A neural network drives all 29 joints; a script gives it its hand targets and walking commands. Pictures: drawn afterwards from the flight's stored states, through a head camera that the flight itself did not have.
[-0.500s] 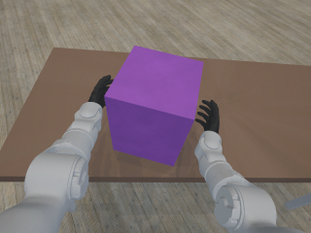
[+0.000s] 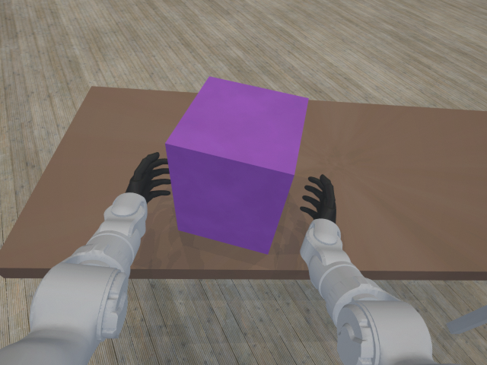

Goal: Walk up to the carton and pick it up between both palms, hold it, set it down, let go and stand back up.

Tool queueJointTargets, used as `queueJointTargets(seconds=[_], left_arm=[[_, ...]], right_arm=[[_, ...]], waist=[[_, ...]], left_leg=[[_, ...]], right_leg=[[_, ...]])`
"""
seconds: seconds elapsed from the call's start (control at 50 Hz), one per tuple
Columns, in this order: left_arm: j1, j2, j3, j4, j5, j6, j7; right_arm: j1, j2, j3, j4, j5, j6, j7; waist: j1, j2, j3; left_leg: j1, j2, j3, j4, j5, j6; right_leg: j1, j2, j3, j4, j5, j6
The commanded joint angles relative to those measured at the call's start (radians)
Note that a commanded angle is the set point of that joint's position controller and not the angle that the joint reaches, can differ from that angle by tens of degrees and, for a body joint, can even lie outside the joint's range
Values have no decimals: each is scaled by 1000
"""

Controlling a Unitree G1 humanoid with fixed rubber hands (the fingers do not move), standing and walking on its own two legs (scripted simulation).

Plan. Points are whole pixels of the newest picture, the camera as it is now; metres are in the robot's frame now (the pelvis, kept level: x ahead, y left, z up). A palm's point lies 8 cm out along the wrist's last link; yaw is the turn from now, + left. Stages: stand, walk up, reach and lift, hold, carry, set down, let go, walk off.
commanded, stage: set down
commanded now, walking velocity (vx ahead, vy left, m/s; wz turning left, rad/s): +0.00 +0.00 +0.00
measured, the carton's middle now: (239, 168) +0.50 -0.02 +0.03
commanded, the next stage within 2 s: none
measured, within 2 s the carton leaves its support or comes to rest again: neither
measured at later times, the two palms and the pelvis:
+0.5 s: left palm (119, 217) +0.38 +0.19 +0.04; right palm (327, 248) +0.32 -0.16 +0.03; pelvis -0.01 +0.00 +0.00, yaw +0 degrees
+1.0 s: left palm (85, 269) +0.30 +0.23 +0.02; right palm (346, 298) +0.23 -0.17 +0.02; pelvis +0.00 +0.01 +0.00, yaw +0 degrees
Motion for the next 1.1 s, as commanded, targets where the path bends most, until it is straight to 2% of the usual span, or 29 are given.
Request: queueJointTargets(seconds=[0.0, 0.02, 0.08, 0.1, 0.14, 0.22, 0.3, 0.36, 0.42, 0.44, 0.46, 0.48, 0.5, 0.56, 0.6, 0.66, 0.68, 0.72, 0.78, 0.82, 0.84, 0.86, 0.88, 0.9, 0.92, 0.94, 1.02, 1.06, 1.08], left_arm=[[-283, 169, -78, -314, -72, -39, -32], [-285, 173, -83, -344, -75, -38, -33], [-268, 204, -44, -391, -55, -15, -43], [-288, 210, -56, -385, -67, -10, -41], [-208, 214, -62, -425, -75, 11, -48], [-212, 226, -90, -496, -110, 29, -48], [-212, 233, -98, -503, -119, 54, -62], [-36, 222, -60, -621, -97, 87, -83], [-29, 243, -26, -646, -61, 120, -99], [30, 242, 2, -676, -43, 139, -108], [13, 251, 2, -713, -40, 152, -106], [62, 246, 20, -737, -31, 163, -110], [59, 243, 23, -767, -28, 169, -113], [76, 269, 31, -822, -28, 190, -105], [187, 265, 50, -883, -18, 207, -106], [263, 274, 59, -1001, -21, 211, -106], [272, 260, 53, -1034, -19, 220, -105], [290, 292, 70, -1023, -22, 215, -108], [431, 289, 88, -1147, -22, 233, -117], [480, 302, 90, -1208, -24, 243, -119], [430, 316, 64, -1186, -46, 238, -117], [542, 296, 74, -1252, -32, 254, -119], [565, 304, 82, -1262, -40, 258, -124], [555, 317, 82, -1261, -42, 258, -124], [550, 315, 64, -1282, -57, 259, -121], [608, 309, 83, -1297, -58, 267, -126], [676, 323, 59, -1384, -85, 273, -123], [730, 331, 73, -1378, -92, 285, -129], [724, 335, 61, -1408, -94, 291, -130]], right_arm=[[-158, -19, 169, -290, 68, -86, -30], [-163, -30, 162, -325, 62, -94, -33], [-141, -37, 185, -364, 87, -110, -41], [-175, -37, 173, -378, 87, -103, -41], [-107, -32, 187, -435, 90, -100, -57], [-134, -32, 178, -544, 100, -67, -57], [-85, -17, 208, -522, 119, 7, -58], [87, 23, 285, -593, 142, 14, -70], [108, 39, 273, -597, 126, 21, -85], [159, 62, 293, -645, 126, 20, -94], [136, 48, 273, -661, 126, 20, -97], [174, 64, 296, -689, 127, 20, -98], [172, 73, 289, -703, 120, 16, -101], [170, 47, 268, -767, 110, 30, -95], [264, 64, 290, -837, 115, 27, -95], [352, 53, 291, -915, 106, 19, -92], [358, 60, 298, -930, 123, 18, -85], [393, 46, 312, -955, 109, 39, -78], [530, 49, 354, -1030, 125, 44, -70], [590, 24, 351, -1067, 132, 52, -64], [529, 12, 335, -1079, 131, 68, -60], [638, 20, 349, -1106, 141, 68, -54], [647, 13, 343, -1144, 125, 68, -56], [661, 18, 361, -1146, 126, 83, -53], [648, 9, 346, -1168, 134, 91, -50], [700, 34, 389, -1211, 143, 105, -45], [784, 6, 367, -1291, 131, 148, -37], [813, 12, 391, -1344, 131, 166, -34], [835, 5, 388, -1358, 133, 178, -36]], waist=[[-83, 120, -580], [-90, 135, -589], [-52, 163, -551], [-53, 160, -516], [-49, 135, -462], [-44, 154, -470], [-25, 159, -342], [13, 160, -337], [14, 163, -290], [42, 137, -276], [38, 159, -265], [62, 144, -239], [63, 159, -211], [75, 169, -161], [104, 155, -143], [101, 169, -173], [108, 191, -169], [123, 175, -137], [150, 168, -101], [147, 186, -70], [134, 183, -45], [151, 206, -22], [150, 175, 7], [155, 182, 28], [142, 186, 27], [175, 158, 46], [157, 182, 62], [180, 153, 80], [173, 170, 96]], left_leg=[[169, -25, 94, 3, 226, -88], [176, -23, 91, 10, 256, -94], [202, -12, 83, 7, 270, -104], [177, -7, 79, 2, 214, -100], [176, -6, 78, -18, 155, -92], [170, 19, 63, -40, 62, -86], [137, 32, 54, -109, -108, -59], [245, 35, 57, -119, -13, -62], [272, 34, 69, -116, 2, -67], [279, 29, 78, -122, 19, -58], [288, 36, 76, -123, 33, -65], [295, 33, 83, -130, 30, -59], [300, 41, 72, -144, 17, -62], [298, 51, 72, -158, -10, -61], [326, 47, 83, -170, 9, -52], [376, 52, 85, -160, 79, -65], [383, 56, 78, -163, 84, -67], [376, 50, 90, -170, 64, -59], [442, 53, 93, -173, 127, -65], [452, 61, 86, -188, 102, -66], [410, 57, 85, -190, 48, -61], [423, 65, 76, -207, 51, -61], [422, 64, 79, -218, 32, -56], [400, 59, 88, -213, 22, -53], [385, 61, 88, -220, -11, -51], [389, 55, 99, -224, -20, -40], [374, 64, 82, -240, -79, -35], [372, 61, 95, -240, -56, -26], [374, 61, 92, -242, -80, -27]], right_leg=[[404, 31, -84, 46, 291, -25], [400, 39, -93, 49, 305, -27], [382, 42, -94, 43, 274, -22], [350, 38, -99, 39, 213, -24], [381, 43, -97, 35, 208, -22], [340, 45, -116, 40, 113, -25], [364, 32, -109, 28, 16, -30], [419, 35, -102, 11, 78, -31], [376, 30, -96, -23, 25, -35], [408, 25, -86, -32, 32, -30], [402, 25, -91, -33, 32, -32], [418, 24, -84, -40, 20, -33], [420, 28, -90, -36, 11, -30], [412, 29, -94, -35, -29, -34], [450, 25, -84, -46, -15, -35], [446, 33, -92, -45, 4, -39], [453, 33, -92, -44, 7, -36], [441, 22, -90, -55, -28, -42], [475, 25, -82, -69, 5, -49], [492, 24, -80, -70, -11, -49], [474, 21, -82, -64, -54, -50], [504, 25, -81, -65, -27, -59], [504, 24, -81, -73, -41, -56], [501, 12, -72, -79, -56, -59], [507, 12, -76, -74, -67, -58], [515, 5, -66, -85, -84, -59], [532, 10, -73, -71, -96, -65], [527, 1, -67, -81, -105, -63], [516, -2, -67, -83, -120, -65]])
